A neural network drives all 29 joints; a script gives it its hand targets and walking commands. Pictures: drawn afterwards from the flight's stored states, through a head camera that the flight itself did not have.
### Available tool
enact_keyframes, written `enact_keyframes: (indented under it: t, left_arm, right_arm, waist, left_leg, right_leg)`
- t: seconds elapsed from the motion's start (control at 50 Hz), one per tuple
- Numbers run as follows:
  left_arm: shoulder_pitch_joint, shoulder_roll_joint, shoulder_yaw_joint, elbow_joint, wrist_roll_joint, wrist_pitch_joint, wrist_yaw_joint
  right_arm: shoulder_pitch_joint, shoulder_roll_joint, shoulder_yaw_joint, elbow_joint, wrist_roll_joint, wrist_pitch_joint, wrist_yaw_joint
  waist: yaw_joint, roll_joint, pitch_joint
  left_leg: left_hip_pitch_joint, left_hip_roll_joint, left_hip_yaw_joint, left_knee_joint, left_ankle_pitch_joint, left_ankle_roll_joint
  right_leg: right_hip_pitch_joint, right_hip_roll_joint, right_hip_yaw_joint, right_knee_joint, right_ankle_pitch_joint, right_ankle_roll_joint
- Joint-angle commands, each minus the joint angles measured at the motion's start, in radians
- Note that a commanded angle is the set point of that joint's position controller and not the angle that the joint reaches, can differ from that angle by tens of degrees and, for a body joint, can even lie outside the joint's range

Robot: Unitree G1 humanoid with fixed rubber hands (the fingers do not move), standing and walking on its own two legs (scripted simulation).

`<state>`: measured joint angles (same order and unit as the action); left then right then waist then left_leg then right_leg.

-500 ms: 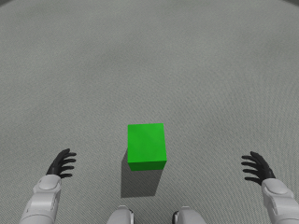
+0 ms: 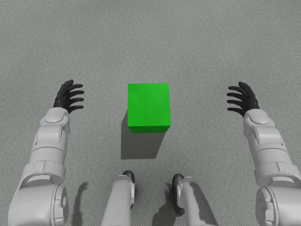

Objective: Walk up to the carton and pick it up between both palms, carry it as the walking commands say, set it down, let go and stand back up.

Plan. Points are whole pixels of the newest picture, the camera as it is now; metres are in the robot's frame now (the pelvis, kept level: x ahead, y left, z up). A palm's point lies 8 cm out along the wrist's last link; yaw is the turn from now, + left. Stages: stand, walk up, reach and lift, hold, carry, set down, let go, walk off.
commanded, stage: reach and lift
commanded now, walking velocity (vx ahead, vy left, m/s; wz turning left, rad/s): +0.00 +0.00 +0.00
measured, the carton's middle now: (148, 110) +0.53 +0.03 -0.58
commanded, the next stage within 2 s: none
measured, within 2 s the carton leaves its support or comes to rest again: neither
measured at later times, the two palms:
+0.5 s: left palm (89, 74) +0.53 +0.21 -0.14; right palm (214, 76) +0.52 -0.18 -0.14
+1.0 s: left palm (102, 86) +0.53 +0.20 -0.25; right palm (199, 85) +0.53 -0.16 -0.24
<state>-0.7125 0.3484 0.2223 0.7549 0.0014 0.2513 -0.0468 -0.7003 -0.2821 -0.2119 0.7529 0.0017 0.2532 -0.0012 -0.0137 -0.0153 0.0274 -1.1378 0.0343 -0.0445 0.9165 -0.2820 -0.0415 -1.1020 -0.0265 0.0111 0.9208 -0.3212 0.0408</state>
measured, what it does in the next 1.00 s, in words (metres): lowers itself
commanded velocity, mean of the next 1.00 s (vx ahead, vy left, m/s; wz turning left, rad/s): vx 0.00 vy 0.00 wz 0.00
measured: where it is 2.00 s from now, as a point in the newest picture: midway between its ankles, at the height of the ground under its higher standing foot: (153, 199)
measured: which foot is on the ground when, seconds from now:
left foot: down 0.00-1.00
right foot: down 0.00-1.00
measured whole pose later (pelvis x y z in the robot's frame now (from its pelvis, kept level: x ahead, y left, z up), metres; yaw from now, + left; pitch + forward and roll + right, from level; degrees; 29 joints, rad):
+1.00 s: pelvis -0.02 +0.01 -0.10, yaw -2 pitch +53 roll -2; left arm -1.36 0.25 0.44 0.94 0.16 0.17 0.00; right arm -1.35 -0.20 -0.43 0.92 -0.15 0.18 -0.05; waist 0.00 -0.02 0.00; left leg -1.85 0.01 -0.08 1.28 -0.35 -0.05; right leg -1.81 0.01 0.05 1.28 -0.39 0.07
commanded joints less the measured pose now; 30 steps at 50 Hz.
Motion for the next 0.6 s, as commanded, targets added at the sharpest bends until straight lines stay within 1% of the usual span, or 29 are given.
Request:
enact_keyframes:
  t: [0.0, 0.02, 0.04, 0.06, 0.08, 0.1, 0.12, 0.14, 0.18, 0.2, 0.22, 0.24, 0.26, 0.28, 0.3, 0.32, 0.34, 0.36, 0.38, 0.4, 0.42, 0.44, 0.46, 0.48, 0.5, 0.52, 0.54, 0.56, 0.58]
  left_arm:
    - [-0.255, 0.110, 0.058, -0.025, 0.013, -0.016, 0.001]
    - [-0.269, 0.101, 0.051, -0.004, 0.013, -0.016, 0.007]
    - [-0.303, 0.112, 0.061, -0.002, 0.004, -0.026, 0.010]
    - [-0.316, 0.120, 0.080, -0.015, 0.034, -0.036, 0.007]
    - [-0.387, 0.132, 0.079, 0.013, 0.024, -0.030, 0.001]
    - [-0.390, 0.104, 0.067, 0.014, 0.009, -0.044, 0.006]
    - [-0.423, 0.081, 0.063, 0.002, -0.007, -0.049, 0.011]
    - [-0.487, 0.121, 0.069, -0.037, 0.004, -0.059, 0.007]
    - [-0.503, 0.097, 0.071, 0.062, 0.004, -0.055, 0.010]
    - [-0.498, 0.081, 0.063, 0.006, -0.001, -0.070, 0.020]
    - [-0.525, 0.054, 0.048, 0.026, -0.030, -0.054, 0.025]
    - [-0.521, 0.057, 0.056, 0.061, -0.003, -0.056, 0.030]
    - [-0.566, 0.057, 0.072, 0.039, 0.010, -0.065, 0.024]
    - [-0.589, 0.055, 0.075, 0.069, 0.010, -0.075, 0.026]
    - [-0.646, 0.041, 0.078, 0.064, 0.011, -0.066, 0.026]
    - [-0.661, 0.046, 0.105, 0.071, 0.034, -0.088, 0.031]
    - [-0.675, 0.057, 0.116, 0.072, 0.039, -0.069, 0.028]
    - [-0.727, 0.046, 0.102, 0.057, 0.048, -0.083, 0.028]
    - [-0.735, 0.077, 0.144, -0.001, 0.109, -0.096, 0.044]
    - [-0.704, 0.021, 0.106, 0.081, 0.081, -0.089, 0.053]
    - [-0.764, 0.022, 0.122, 0.023, 0.086, -0.089, 0.051]
    - [-0.868, 0.032, 0.138, -0.033, 0.114, -0.106, 0.038]
    - [-0.839, -0.022, 0.108, -0.014, 0.099, -0.105, 0.039]
    - [-0.792, -0.004, 0.141, 0.066, 0.131, -0.090, 0.042]
    - [-0.797, 0.006, 0.151, 0.024, 0.138, -0.096, 0.044]
    - [-0.786, -0.022, 0.168, 0.088, 0.124, -0.087, 0.038]
    - [-0.817, -0.025, 0.191, 0.040, 0.129, -0.093, 0.036]
    - [-0.771, 0.018, 0.236, 0.104, 0.157, -0.100, 0.030]
    - [-0.769, -0.020, 0.218, 0.131, 0.139, -0.093, 0.027]
  right_arm:
    - [-0.264, -0.105, -0.063, -0.065, -0.014, -0.023, 0.002]
    - [-0.234, -0.108, -0.077, -0.029, -0.014, -0.027, -0.010]
    - [-0.344, -0.137, -0.085, -0.105, -0.020, -0.044, -0.005]
    - [-0.314, -0.108, -0.079, -0.034, -0.032, -0.040, -0.011]
    - [-0.386, -0.072, -0.034, -0.053, 0.015, -0.033, -0.005]
    - [-0.395, -0.097, -0.070, -0.076, -0.010, -0.045, -0.008]
    - [-0.411, -0.085, -0.057, -0.035, -0.008, -0.053, -0.011]
    - [-0.383, -0.088, -0.086, 0.012, -0.006, -0.055, -0.019]
    - [-0.499, -0.064, -0.076, -0.028, 0.039, -0.063, -0.024]
    - [-0.508, -0.095, -0.091, -0.061, 0.031, -0.084, -0.019]
    - [-0.554, -0.151, -0.103, -0.044, 0.002, -0.086, -0.025]
    - [-0.560, -0.109, -0.083, -0.014, -0.004, -0.073, -0.030]
    - [-0.535, -0.086, -0.092, 0.006, -0.014, -0.077, -0.027]
    - [-0.571, -0.094, -0.126, -0.001, -0.045, -0.087, -0.032]
    - [-0.615, -0.076, -0.110, 0.021, -0.027, -0.075, -0.018]
    - [-0.633, -0.085, -0.156, 0.005, -0.062, -0.097, -0.029]
    - [-0.618, -0.102, -0.153, 0.049, -0.063, -0.077, -0.037]
    - [-0.649, -0.074, -0.147, 0.038, -0.055, -0.087, -0.025]
    - [-0.595, -0.072, -0.180, 0.064, -0.071, -0.094, -0.033]
    - [-0.630, -0.054, -0.171, 0.060, -0.058, -0.099, -0.021]
    - [-0.668, -0.044, -0.163, 0.025, -0.043, -0.105, -0.021]
    - [-0.775, -0.041, -0.158, -0.044, -0.044, -0.117, -0.026]
    - [-0.776, -0.040, -0.161, -0.017, -0.064, -0.125, -0.016]
    - [-0.772, -0.054, -0.175, 0.051, -0.083, -0.109, -0.023]
    - [-0.740, -0.038, -0.179, 0.019, -0.092, -0.114, -0.030]
    - [-0.738, -0.030, -0.204, 0.061, -0.128, -0.105, -0.024]
    - [-0.773, -0.021, -0.198, 0.057, -0.130, -0.102, -0.022]
    - [-0.772, -0.039, -0.234, 0.015, -0.179, -0.112, -0.038]
    - [-0.822, -0.047, -0.234, -0.025, -0.170, -0.112, -0.039]
  waist:
    - [0.003, 0.078, -0.595]
    - [0.000, 0.089, -0.690]
    - [-0.004, 0.023, -0.683]
    - [0.017, 0.052, -0.661]
    - [0.041, 0.037, -0.679]
    - [0.017, 0.046, -0.716]
    - [0.002, 0.000, -0.734]
    - [-0.010, 0.062, -0.766]
    - [0.032, 0.067, -0.873]
    - [0.018, 0.077, -0.896]
    - [-0.025, 0.051, -0.983]
    - [0.035, 0.064, -0.933]
    - [0.009, 0.026, -0.949]
    - [-0.010, -0.004, -0.886]
    - [0.003, 0.013, -0.888]
    - [-0.031, -0.026, -0.879]
    - [0.009, 0.046, -0.994]
    - [0.002, 0.046, -0.983]
    - [0.028, 0.086, -1.018]
    - [0.034, 0.102, -0.967]
    - [0.028, 0.097, -1.075]
    - [0.046, 0.129, -1.056]
    - [0.018, 0.109, -1.054]
    - [0.059, 0.095, -1.075]
    - [0.039, 0.100, -1.083]
    - [0.012, 0.050, -1.017]
    - [0.025, 0.015, -1.026]
    - [0.002, -0.040, -1.002]
    - [0.009, -0.020, -1.055]
  left_leg:
    - [0.364, -0.097, 0.087, -0.041, 0.136, -0.002]
    - [0.400, -0.090, 0.078, -0.051, 0.178, -0.007]
    - [0.340, -0.091, 0.067, -0.027, 0.177, 0.001]
    - [0.301, -0.099, 0.093, -0.025, 0.203, -0.003]
    - [0.291, -0.104, 0.081, -0.011, 0.182, 0.007]
    - [0.339, -0.094, 0.080, -0.033, 0.186, 0.006]
    - [0.261, -0.099, 0.074, -0.022, 0.212, 0.003]
    - [0.318, -0.103, 0.067, -0.020, 0.271, -0.001]
    - [0.385, -0.095, 0.066, 0.026, 0.359, 0.011]
    - [0.404, -0.099, 0.057, 0.024, 0.403, 0.003]
    - [0.462, -0.097, 0.051, 0.024, 0.395, -0.005]
    - [0.435, -0.103, 0.066, 0.030, 0.399, -0.005]
    - [0.359, -0.103, 0.064, 0.040, 0.421, 0.001]
    - [0.271, -0.106, 0.065, 0.030, 0.368, -0.005]
    - [0.264, -0.096, 0.079, 0.018, 0.313, -0.010]
    - [0.241, -0.106, 0.062, 0.019, 0.335, -0.007]
    - [0.341, -0.106, 0.082, 0.027, 0.355, -0.011]
    - [0.386, -0.102, 0.057, 0.031, 0.440, -0.005]
    - [0.416, -0.101, 0.060, 0.041, 0.505, -0.019]
    - [0.500, -0.090, 0.038, 0.045, 0.524, -0.021]
    - [0.536, -0.091, 0.048, 0.071, 0.563, -0.015]
    - [0.467, -0.085, 0.054, 0.075, 0.587, -0.005]
    - [0.448, -0.090, 0.058, 0.067, 0.572, -0.012]
    - [0.411, -0.092, 0.062, 0.063, 0.543, -0.020]
    - [0.446, -0.094, 0.068, 0.071, 0.564, -0.013]
    - [0.322, -0.094, 0.065, 0.057, 0.519, -0.014]
    - [0.221, -0.096, 0.082, 0.048, 0.435, -0.018]
    - [0.128, -0.104, 0.087, 0.056, 0.415, -0.005]
    - [0.133, -0.108, 0.091, 0.055, 0.399, -0.007]
  right_leg:
    - [0.195, 0.085, -0.071, -0.081, 0.091, 0.009]
    - [0.212, 0.090, -0.082, -0.076, 0.141, 0.006]
    - [0.209, 0.094, -0.077, -0.060, 0.148, 0.008]
    - [0.208, 0.092, -0.070, -0.054, 0.170, 0.017]
    - [0.195, 0.087, -0.064, -0.043, 0.140, 0.023]
    - [0.183, 0.096, -0.082, -0.054, 0.147, 0.013]
    - [0.222, 0.092, -0.072, -0.043, 0.198, 0.013]
    - [0.158, 0.099, -0.089, -0.024, 0.246, 0.014]
    - [0.104, 0.098, -0.076, -0.021, 0.275, 0.013]
    - [0.098, 0.105, -0.090, -0.004, 0.324, 0.006]
    - [0.121, 0.122, -0.105, 0.001, 0.286, 0.006]
    - [0.108, 0.113, -0.085, -0.004, 0.278, 0.011]
    - [0.121, 0.110, -0.083, 0.006, 0.336, 0.014]
    - [0.107, 0.107, -0.072, 0.006, 0.327, 0.016]
    - [0.108, 0.109, -0.086, 0.004, 0.272, 0.017]
    - [0.082, 0.109, -0.093, 0.004, 0.306, 0.022]
    - [0.140, 0.109, -0.079, 0.008, 0.309, 0.015]
    - [0.036, 0.117, -0.090, 0.011, 0.328, 0.013]
    - [0.035, 0.124, -0.087, 0.024, 0.383, 0.019]
    - [-0.119, 0.125, -0.109, 0.014, 0.293, 0.014]
    - [-0.040, 0.128, -0.098, 0.009, 0.349, 0.015]
    - [-0.074, 0.115, -0.064, 0.006, 0.392, 0.010]
    - [-0.061, 0.122, -0.087, 0.013, 0.389, 0.008]
    - [-0.016, 0.119, -0.075, 0.016, 0.382, 0.016]
    - [-0.020, 0.128, -0.088, 0.016, 0.402, 0.015]
    - [-0.026, 0.124, -0.094, 0.013, 0.404, 0.023]
    - [0.068, 0.128, -0.079, 0.025, 0.402, 0.026]
    - [0.115, 0.119, -0.076, 0.038, 0.454, 0.037]
    - [0.181, 0.111, -0.067, 0.040, 0.475, 0.029]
